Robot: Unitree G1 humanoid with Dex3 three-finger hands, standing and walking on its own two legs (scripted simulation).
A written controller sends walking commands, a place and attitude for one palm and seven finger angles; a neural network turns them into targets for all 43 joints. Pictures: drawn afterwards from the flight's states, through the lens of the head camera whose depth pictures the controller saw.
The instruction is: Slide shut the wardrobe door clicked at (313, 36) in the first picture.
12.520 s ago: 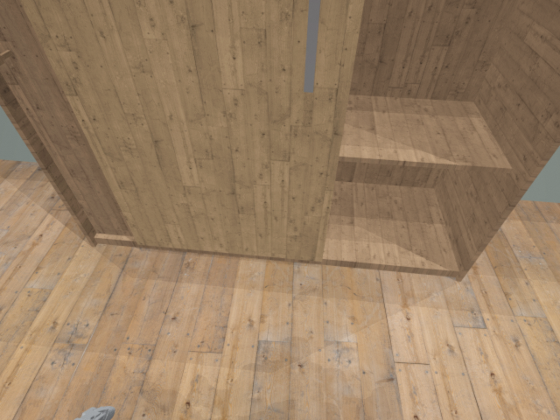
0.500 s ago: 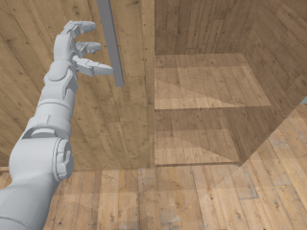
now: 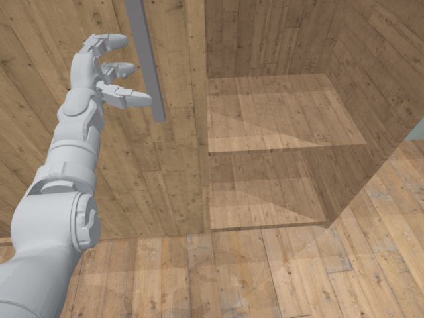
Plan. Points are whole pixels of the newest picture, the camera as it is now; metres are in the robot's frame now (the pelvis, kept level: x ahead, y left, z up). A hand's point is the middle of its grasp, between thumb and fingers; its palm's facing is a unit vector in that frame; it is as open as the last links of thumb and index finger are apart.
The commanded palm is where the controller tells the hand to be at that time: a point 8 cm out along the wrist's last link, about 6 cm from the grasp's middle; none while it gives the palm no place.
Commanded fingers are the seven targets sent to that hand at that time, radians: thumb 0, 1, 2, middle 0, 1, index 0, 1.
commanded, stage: move the hooked fingers beside the handle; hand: left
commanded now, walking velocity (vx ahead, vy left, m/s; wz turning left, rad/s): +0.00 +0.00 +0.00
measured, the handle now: (146, 47) +0.53 +0.11 +0.24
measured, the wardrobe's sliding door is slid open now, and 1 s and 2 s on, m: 0.57 0.57 0.57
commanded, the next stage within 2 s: none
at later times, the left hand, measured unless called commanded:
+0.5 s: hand (121, 75) +0.49 +0.16 +0.21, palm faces +0.04 -1.00 +0.02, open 13.8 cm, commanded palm +0.47 +0.22 +0.20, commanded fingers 0.00 -0.50 0.30 -0.30 -1.20 -0.30 -1.20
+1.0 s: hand (109, 77) +0.49 +0.18 +0.21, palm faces +0.06 -1.00 +0.01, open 14.0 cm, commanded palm +0.47 +0.22 +0.20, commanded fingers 0.00 -0.50 0.30 -0.30 -1.20 -0.30 -1.20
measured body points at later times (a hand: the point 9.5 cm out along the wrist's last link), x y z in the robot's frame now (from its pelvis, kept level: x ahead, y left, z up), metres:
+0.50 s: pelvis +0.00 +0.00 +0.00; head +0.04 -0.01 +0.45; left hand +0.48 +0.21 +0.21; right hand +0.03 -0.27 -0.12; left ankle -0.01 +0.10 -0.73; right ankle +0.00 -0.11 -0.73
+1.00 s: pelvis +0.00 +0.00 +0.00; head +0.04 +0.00 +0.45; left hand +0.48 +0.23 +0.21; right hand +0.05 -0.26 -0.12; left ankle -0.01 +0.10 -0.73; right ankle +0.00 -0.11 -0.73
